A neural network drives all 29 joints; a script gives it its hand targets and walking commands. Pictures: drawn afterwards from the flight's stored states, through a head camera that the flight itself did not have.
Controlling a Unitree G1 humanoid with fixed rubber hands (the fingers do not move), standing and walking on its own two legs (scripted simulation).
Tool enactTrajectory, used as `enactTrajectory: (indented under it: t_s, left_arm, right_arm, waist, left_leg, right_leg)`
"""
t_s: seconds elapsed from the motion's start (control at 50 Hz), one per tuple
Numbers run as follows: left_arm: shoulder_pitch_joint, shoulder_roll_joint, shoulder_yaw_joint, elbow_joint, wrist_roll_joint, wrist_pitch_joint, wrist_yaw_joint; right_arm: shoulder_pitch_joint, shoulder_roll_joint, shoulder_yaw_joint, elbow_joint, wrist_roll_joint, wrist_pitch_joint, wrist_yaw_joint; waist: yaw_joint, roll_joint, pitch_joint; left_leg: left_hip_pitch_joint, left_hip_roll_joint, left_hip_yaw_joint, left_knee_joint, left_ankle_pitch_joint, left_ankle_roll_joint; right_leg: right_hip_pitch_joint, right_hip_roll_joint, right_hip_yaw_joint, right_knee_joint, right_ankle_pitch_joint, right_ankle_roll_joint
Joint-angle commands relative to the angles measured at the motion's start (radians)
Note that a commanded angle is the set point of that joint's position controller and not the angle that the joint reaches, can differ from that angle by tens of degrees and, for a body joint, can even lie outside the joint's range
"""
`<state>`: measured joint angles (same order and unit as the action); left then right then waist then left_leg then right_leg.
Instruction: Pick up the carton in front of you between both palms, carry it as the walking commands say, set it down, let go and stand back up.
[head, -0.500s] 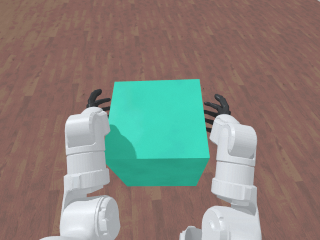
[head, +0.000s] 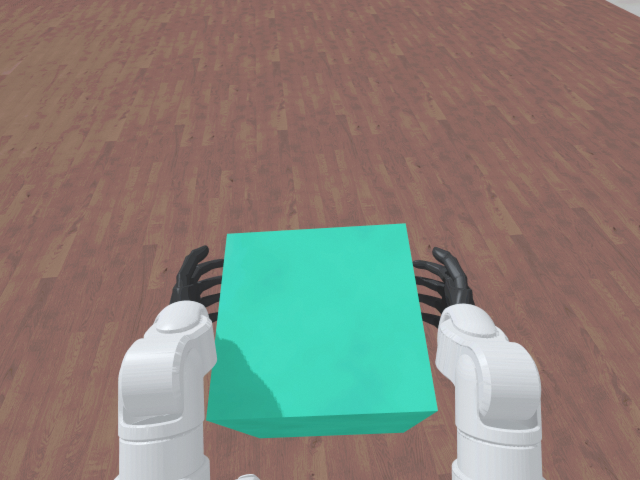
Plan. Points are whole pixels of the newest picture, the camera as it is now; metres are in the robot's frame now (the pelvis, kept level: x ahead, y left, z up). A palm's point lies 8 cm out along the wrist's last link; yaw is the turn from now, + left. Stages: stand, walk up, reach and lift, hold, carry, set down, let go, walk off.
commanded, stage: carry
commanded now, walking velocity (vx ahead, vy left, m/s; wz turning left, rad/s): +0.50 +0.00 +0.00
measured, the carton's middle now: (324, 343) +0.28 +0.00 +0.01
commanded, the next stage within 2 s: none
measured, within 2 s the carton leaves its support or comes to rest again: neither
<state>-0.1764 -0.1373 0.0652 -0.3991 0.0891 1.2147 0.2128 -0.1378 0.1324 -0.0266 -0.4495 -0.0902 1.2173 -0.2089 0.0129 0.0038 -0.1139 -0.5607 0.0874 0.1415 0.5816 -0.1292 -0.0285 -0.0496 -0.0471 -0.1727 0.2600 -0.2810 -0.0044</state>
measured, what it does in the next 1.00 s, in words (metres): walks ahead: left foot, then right foot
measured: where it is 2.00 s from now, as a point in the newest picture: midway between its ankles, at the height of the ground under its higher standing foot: (322, 384)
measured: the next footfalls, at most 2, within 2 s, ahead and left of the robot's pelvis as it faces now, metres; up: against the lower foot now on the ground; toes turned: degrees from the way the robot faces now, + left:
left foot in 0.10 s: +0.24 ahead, +0.12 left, +0.00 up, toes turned +11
right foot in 0.60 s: +0.55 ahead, -0.11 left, +0.00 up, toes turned -4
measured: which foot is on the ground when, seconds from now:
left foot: up 0.00-0.08, down 0.10-0.62, up 0.64-0.92, down 0.94-1.00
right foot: down 0.00-0.12, up 0.14-0.58, down 0.60-1.00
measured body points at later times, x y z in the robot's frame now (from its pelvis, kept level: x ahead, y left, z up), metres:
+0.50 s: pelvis +0.30 +0.02 +0.00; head +0.28 +0.03 +0.45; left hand +0.58 +0.16 +0.11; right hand +0.56 -0.14 +0.11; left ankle +0.20 +0.11 -0.75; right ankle +0.45 -0.13 -0.71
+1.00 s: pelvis +0.54 -0.02 -0.01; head +0.52 -0.02 +0.44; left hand +0.81 +0.13 +0.09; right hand +0.80 -0.16 +0.09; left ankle +0.59 +0.10 -0.75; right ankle +0.51 -0.11 -0.75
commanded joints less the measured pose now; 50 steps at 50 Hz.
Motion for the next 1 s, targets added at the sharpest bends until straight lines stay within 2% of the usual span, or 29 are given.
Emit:
enactTrajectory:
  t_s: [0.0, 0.02, 0.06, 0.08, 0.1, 0.12, 0.14, 0.18, 0.2, 0.26, 0.36, 0.5, 0.54, 0.56, 0.58, 0.6, 0.62, 0.64, 0.68, 0.7, 0.72, 0.76, 0.82, 0.88, 0.9, 0.92, 0.94, 0.96, 0.98]
  left_arm:
    - [-0.341, -0.898, -0.589, -0.102, -0.359, 0.027, -0.232]
    - [-0.348, -0.877, -0.591, -0.101, -0.36, 0.039, -0.228]
    - [-0.361, -0.835, -0.591, -0.091, -0.362, 0.062, -0.22]
    - [-0.366, -0.806, -0.585, -0.079, -0.361, 0.072, -0.216]
    - [-0.399, -0.801, -0.594, -0.097, -0.363, 0.083, -0.21]
    - [-0.427, -0.806, -0.606, -0.099, -0.372, 0.09, -0.211]
    - [-0.433, -0.851, -0.617, -0.079, -0.377, 0.085, -0.215]
    - [-0.417, -0.948, -0.621, -0.05, -0.38, 0.064, -0.231]
    - [-0.411, -0.988, -0.621, -0.041, -0.376, 0.051, -0.236]
    - [-0.386, -1.039, -0.619, -0.035, -0.354, 0.017, -0.237]
    - [-0.339, -1.011, -0.614, -0.054, -0.33, 0.007, -0.22]
    - [-0.323, -0.916, -0.606, -0.058, -0.341, 0.044, -0.217]
    - [-0.318, -0.907, -0.596, -0.05, -0.347, 0.048, -0.221]
    - [-0.3, -0.905, -0.59, -0.039, -0.346, 0.047, -0.224]
    - [-0.287, -0.904, -0.583, -0.032, -0.341, 0.045, -0.228]
    - [-0.284, -0.894, -0.572, -0.017, -0.332, 0.043, -0.23]
    - [-0.26, -0.917, -0.574, 0.004, -0.341, 0.033, -0.233]
    - [-0.253, -0.953, -0.572, -0.01, -0.347, 0.02, -0.242]
    - [-0.293, -1.048, -0.581, -0.036, -0.359, -0.012, -0.259]
    - [-0.306, -1.084, -0.585, -0.043, -0.362, -0.028, -0.264]
    - [-0.315, -1.103, -0.588, -0.051, -0.366, -0.042, -0.269]
    - [-0.295, -1.106, -0.594, -0.059, -0.367, -0.058, -0.277]
    - [-0.242, -1.074, -0.603, -0.065, -0.362, -0.063, -0.279]
    - [-0.25, -1.026, -0.617, -0.103, -0.365, -0.05, -0.27]
    - [-0.252, -1.003, -0.619, -0.108, -0.362, -0.039, -0.265]
    - [-0.251, -0.976, -0.618, -0.099, -0.354, -0.026, -0.258]
    - [-0.245, -0.943, -0.61, -0.082, -0.343, -0.011, -0.25]
    - [-0.26, -0.916, -0.612, -0.098, -0.341, 0.005, -0.243]
    - [-0.276, -0.894, -0.61, -0.093, -0.341, 0.021, -0.24]
  right_arm:
    - [-0.378, 0.927, 0.574, -0.072, 0.331, 0.02, 0.193]
    - [-0.378, 0.9, 0.564, -0.067, 0.329, 0.033, 0.192]
    - [-0.357, 0.852, 0.532, -0.039, 0.319, 0.054, 0.189]
    - [-0.343, 0.829, 0.515, -0.023, 0.31, 0.063, 0.187]
    - [-0.364, 0.801, 0.496, 0.003, 0.296, 0.063, 0.185]
    - [-0.357, 0.827, 0.499, 0.015, 0.31, 0.062, 0.186]
    - [-0.382, 0.858, 0.499, -0.008, 0.321, 0.058, 0.193]
    - [-0.437, 0.949, 0.528, -0.033, 0.344, 0.04, 0.211]
    - [-0.468, 0.984, 0.545, -0.042, 0.355, 0.028, 0.22]
    - [-0.481, 1.024, 0.565, -0.047, 0.379, -0.001, 0.237]
    - [-0.436, 0.979, 0.567, -0.064, 0.382, -0.005, 0.24]
    - [-0.373, 0.894, 0.541, -0.035, 0.339, 0.027, 0.216]
    - [-0.375, 0.894, 0.544, -0.033, 0.331, 0.031, 0.213]
    - [-0.37, 0.895, 0.547, -0.034, 0.328, 0.032, 0.212]
    - [-0.365, 0.884, 0.547, -0.034, 0.327, 0.032, 0.211]
    - [-0.385, 0.891, 0.561, -0.05, 0.334, 0.036, 0.21]
    - [-0.376, 0.902, 0.575, -0.061, 0.339, 0.034, 0.214]
    - [-0.401, 0.944, 0.599, -0.068, 0.349, 0.021, 0.218]
    - [-0.432, 1.035, 0.622, -0.076, 0.362, -0.014, 0.228]
    - [-0.437, 1.071, 0.632, -0.081, 0.367, -0.03, 0.23]
    - [-0.432, 1.091, 0.635, -0.085, 0.368, -0.045, 0.23]
    - [-0.388, 1.104, 0.64, -0.082, 0.355, -0.066, 0.224]
    - [-0.343, 1.078, 0.642, -0.099, 0.336, -0.075, 0.216]
    - [-0.351, 1.028, 0.644, -0.138, 0.344, -0.058, 0.215]
    - [-0.356, 1.001, 0.639, -0.146, 0.348, -0.046, 0.215]
    - [-0.358, 0.967, 0.631, -0.146, 0.35, -0.029, 0.215]
    - [-0.362, 0.924, 0.616, -0.139, 0.349, -0.011, 0.216]
    - [-0.374, 0.903, 0.606, -0.112, 0.349, 0.0, 0.216]
    - [-0.355, 0.896, 0.586, -0.073, 0.343, 0.009, 0.217]
  waist:
    - [0.014, -0.165, -0.135]
    - [0.011, -0.16, -0.123]
    - [-0.013, -0.103, -0.167]
    - [-0.031, -0.03, -0.21]
    - [-0.038, 0.224, -0.281]
    - [-0.042, 0.32, -0.269]
    - [-0.033, 0.233, -0.251]
    - [-0.027, 0.064, -0.234]
    - [-0.019, 0.048, -0.227]
    - [-0.018, 0.108, -0.219]
    - [-0.027, 0.117, -0.165]
    - [-0.03, 0.151, -0.066]
    - [-0.02, 0.146, -0.072]
    - [-0.007, 0.108, -0.122]
    - [0.004, 0.059, -0.191]
    - [0.015, -0.153, -0.33]
    - [0.014, -0.317, -0.372]
    - [0.009, -0.254, -0.35]
    - [0.001, -0.113, -0.333]
    - [-0.004, -0.097, -0.321]
    - [-0.006, -0.11, -0.315]
    - [-0.006, -0.143, -0.329]
    - [-0.001, -0.171, -0.339]
    - [-0.007, -0.14, -0.304]
    - [-0.007, -0.115, -0.277]
    - [-0.006, -0.088, -0.273]
    - [0.0, -0.011, -0.278]
    - [-0.002, 0.063, -0.274]
    - [-0.008, 0.102, -0.244]
  left_leg:
    - [0.089, -0.032, 0.063, -0.091, 0.09, 0.02]
    - [0.138, -0.038, 0.077, -0.115, 0.088, 0.029]
    - [0.402, -0.086, 0.136, -0.149, -0.005, 0.04]
    - [0.584, 0.014, 0.0, -0.157, -0.074, 0.047]
    - [0.781, 0.289, -0.464, -0.275, -0.26, 0.184]
    - [0.803, 0.365, -0.681, -0.392, -0.217, 0.247]
    - [0.754, 0.355, -0.603, -0.378, -0.139, 0.239]
    - [0.615, 0.296, -0.418, -0.367, -0.093, 0.185]
    - [0.545, 0.271, -0.334, -0.396, -0.132, 0.154]
    - [0.497, 0.217, -0.195, -0.452, -0.174, 0.138]
    - [0.579, 0.187, -0.105, -0.473, -0.042, 0.157]
    - [0.637, 0.169, -0.006, -0.406, 0.172, 0.123]
    - [0.633, 0.15, 0.042, -0.266, 0.396, 0.09]
    - [0.584, 0.105, 0.098, -0.103, 0.49, 0.053]
    - [0.45, 0.07, 0.107, 0.071, 0.354, 0.014]
    - [0.188, -0.001, 0.076, 0.376, 0.022, -0.033]
    - [0.004, -0.098, 0.007, 0.565, -0.386, -0.054]
    - [-0.042, -0.067, -0.083, 0.65, -0.427, -0.031]
    - [0.001, 0.014, -0.129, 0.566, -0.365, 0.006]
    - [0.055, 0.043, -0.133, 0.438, -0.316, 0.009]
    - [0.109, 0.022, -0.097, 0.339, -0.288, 0.007]
    - [0.185, -0.003, -0.057, 0.186, -0.276, 0.0]
    - [0.238, -0.02, -0.01, 0.032, -0.163, -0.002]
    - [0.34, -0.014, 0.027, -0.141, 0.08, -0.001]
    - [0.377, 0.001, 0.026, -0.213, 0.177, -0.003]
    - [0.439, 0.055, -0.001, -0.217, 0.22, -0.003]
    - [0.5, 0.141, -0.074, -0.166, 0.441, 0.009]
    - [0.483, 0.162, -0.09, -0.116, 0.487, 0.048]
    - [0.417, 0.15, -0.096, -0.125, 0.402, 0.055]
  right_leg:
    - [0.082, -0.196, 0.077, -0.034, 0.4, -0.079]
    - [0.064, -0.196, 0.065, 0.0, 0.4, -0.068]
    - [-0.052, -0.137, -0.025, 0.231, 0.443, -0.03]
    - [-0.195, -0.112, -0.037, 0.412, 0.3, 0.004]
    - [-0.462, -0.005, -0.013, 0.713, 0.069, 0.05]
    - [-0.63, 0.046, 0.064, 0.885, -0.208, 0.039]
    - [-0.659, -0.021, 0.15, 0.974, -0.208, 0.008]
    - [-0.634, -0.092, 0.177, 0.951, -0.098, -0.016]
    - [-0.594, -0.11, 0.181, 0.885, -0.033, -0.018]
    - [-0.566, -0.097, 0.123, 0.756, 0.068, -0.001]
    - [-0.631, -0.084, 0.059, 0.478, 0.187, 0.032]
    - [-0.528, -0.043, -0.01, 0.239, 0.269, 0.0]
    - [-0.39, 0.0, -0.062, 0.174, 0.279, -0.012]
    - [-0.213, 0.051, -0.11, 0.124, 0.292, -0.011]
    - [-0.001, -0.014, -0.039, 0.132, 0.343, -0.01]
    - [0.306, -0.298, 0.317, 0.179, 0.537, -0.125]
    - [0.375, -0.39, 0.541, 0.077, 0.676, -0.228]
    - [0.326, -0.39, 0.478, 0.071, 0.776, -0.233]
    - [0.19, -0.337, 0.297, 0.081, 0.819, -0.168]
    - [0.118, -0.302, 0.221, 0.056, 0.752, -0.123]
    - [0.075, -0.269, 0.164, 0.041, 0.713, -0.101]
    - [0.05, -0.241, 0.092, 0.041, 0.705, -0.107]
    - [0.041, -0.229, 0.047, 0.079, 0.718, -0.115]
    - [-0.041, -0.187, 0.011, 0.131, 0.547, -0.083]
    - [-0.073, -0.163, 0.012, 0.151, 0.46, -0.058]
    - [-0.124, -0.159, 0.021, 0.18, 0.378, -0.035]
    - [-0.189, -0.132, 0.017, 0.223, 0.255, -0.009]
    - [-0.172, -0.106, 0.053, 0.184, 0.221, 0.013]
    - [-0.142, -0.107, 0.057, 0.178, 0.194, 0.016]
